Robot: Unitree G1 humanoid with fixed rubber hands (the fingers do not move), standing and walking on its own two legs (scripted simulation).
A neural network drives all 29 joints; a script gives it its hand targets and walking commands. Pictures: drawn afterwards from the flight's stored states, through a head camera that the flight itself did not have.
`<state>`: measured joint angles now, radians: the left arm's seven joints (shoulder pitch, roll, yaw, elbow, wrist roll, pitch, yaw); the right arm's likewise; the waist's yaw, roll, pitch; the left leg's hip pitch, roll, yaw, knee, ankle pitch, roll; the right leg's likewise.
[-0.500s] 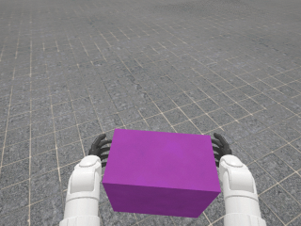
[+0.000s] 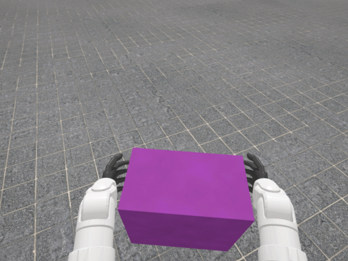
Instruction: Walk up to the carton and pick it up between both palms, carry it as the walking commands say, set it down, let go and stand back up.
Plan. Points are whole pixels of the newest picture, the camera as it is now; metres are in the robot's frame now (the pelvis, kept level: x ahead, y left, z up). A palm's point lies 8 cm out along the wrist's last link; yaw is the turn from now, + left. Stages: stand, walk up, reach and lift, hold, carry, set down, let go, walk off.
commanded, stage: hold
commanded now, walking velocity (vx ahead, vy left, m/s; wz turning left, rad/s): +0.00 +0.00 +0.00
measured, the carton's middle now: (182, 202) +0.27 -0.01 -0.02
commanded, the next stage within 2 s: carry in 0.92 s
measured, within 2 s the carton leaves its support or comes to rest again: neither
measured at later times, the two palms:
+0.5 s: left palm (110, 184) +0.27 +0.17 +0.04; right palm (259, 185) +0.28 -0.18 +0.04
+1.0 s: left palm (109, 182) +0.27 +0.17 +0.05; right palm (257, 183) +0.28 -0.18 +0.04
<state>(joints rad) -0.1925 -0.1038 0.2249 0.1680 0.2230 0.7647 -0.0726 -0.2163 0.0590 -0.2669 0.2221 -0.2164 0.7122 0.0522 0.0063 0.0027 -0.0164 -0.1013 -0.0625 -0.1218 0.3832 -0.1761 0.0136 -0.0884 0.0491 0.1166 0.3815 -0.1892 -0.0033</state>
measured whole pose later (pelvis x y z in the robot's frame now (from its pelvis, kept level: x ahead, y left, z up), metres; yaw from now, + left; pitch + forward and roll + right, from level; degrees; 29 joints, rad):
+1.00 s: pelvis +0.01 +0.00 -0.01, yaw +0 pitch -1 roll +0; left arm -0.15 -0.09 0.18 0.07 0.19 0.79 -0.06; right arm -0.16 0.06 -0.23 0.12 -0.18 0.74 0.03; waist 0.00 0.01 -0.10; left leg -0.25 -0.07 -0.11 0.51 -0.23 0.01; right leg -0.23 0.05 0.10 0.50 -0.24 0.00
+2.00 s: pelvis -0.13 +0.17 -0.04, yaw +30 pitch +3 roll +1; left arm -0.02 -0.08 0.19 -0.42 0.04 1.17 0.00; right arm -0.05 0.12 -0.19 -0.36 -0.10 1.12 -0.02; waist 0.02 0.01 -0.07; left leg -0.49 -0.02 0.04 0.76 -0.33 0.03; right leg -0.49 -0.11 -0.15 0.89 -0.49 0.10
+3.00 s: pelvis -0.41 +0.31 -0.03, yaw +66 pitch +1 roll +2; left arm 0.01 -0.10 0.17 -0.49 0.10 1.19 0.00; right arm -0.11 0.09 -0.19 -0.33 -0.06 1.14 0.00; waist 0.00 -0.05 -0.05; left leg -0.40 0.01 0.08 0.70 -0.30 0.00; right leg -0.43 -0.34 -0.16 0.86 -0.49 0.15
